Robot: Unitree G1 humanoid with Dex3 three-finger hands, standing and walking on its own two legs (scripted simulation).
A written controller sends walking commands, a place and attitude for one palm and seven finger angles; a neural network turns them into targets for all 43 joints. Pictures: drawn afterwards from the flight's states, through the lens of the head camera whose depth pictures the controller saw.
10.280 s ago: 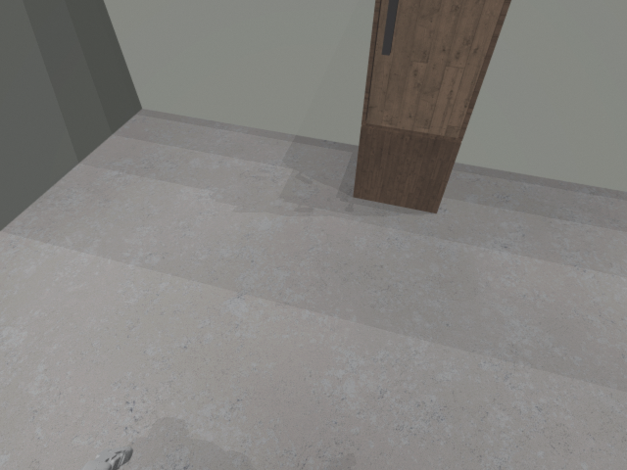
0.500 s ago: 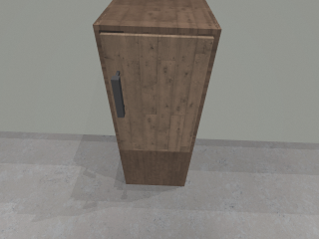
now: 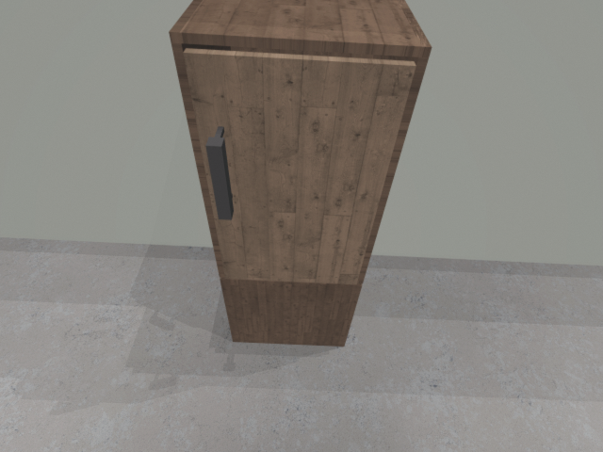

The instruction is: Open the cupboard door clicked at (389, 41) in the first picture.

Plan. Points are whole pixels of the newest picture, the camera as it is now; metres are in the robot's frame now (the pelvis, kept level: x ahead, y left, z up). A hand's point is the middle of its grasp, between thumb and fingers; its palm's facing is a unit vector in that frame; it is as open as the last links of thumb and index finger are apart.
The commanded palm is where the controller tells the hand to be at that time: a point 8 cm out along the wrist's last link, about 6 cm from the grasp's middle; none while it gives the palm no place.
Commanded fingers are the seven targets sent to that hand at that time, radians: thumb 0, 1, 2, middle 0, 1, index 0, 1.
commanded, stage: come to a stop and stand still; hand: left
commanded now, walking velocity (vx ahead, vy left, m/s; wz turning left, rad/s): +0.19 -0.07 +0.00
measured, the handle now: (223, 174) +0.57 +0.18 +0.04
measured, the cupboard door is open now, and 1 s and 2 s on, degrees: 0 0 0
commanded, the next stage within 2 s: look again from close up in 1.18 s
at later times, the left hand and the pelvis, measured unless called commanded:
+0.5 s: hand out of the picture +0.04 +0.18 -0.18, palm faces +0.05 -0.97 -0.22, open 7.3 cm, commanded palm none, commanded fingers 0.00 0.90 0.90 -0.20 -0.30 -0.20 -0.30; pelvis +0.03 +0.00 +0.00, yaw +0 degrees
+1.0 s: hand out of the picture -0.04 +0.17 -0.17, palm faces +0.03 -0.98 -0.18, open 7.3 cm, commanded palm none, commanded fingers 0.00 0.90 0.90 -0.20 -0.30 -0.20 -0.30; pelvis -0.03 +0.01 +0.01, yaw +0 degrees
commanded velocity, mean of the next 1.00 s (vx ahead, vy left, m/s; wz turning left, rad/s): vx -0.05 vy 0.00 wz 0.00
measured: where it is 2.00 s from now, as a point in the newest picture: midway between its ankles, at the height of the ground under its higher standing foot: outside the picture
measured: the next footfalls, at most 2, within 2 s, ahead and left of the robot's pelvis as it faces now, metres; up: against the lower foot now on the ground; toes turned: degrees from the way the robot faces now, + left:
none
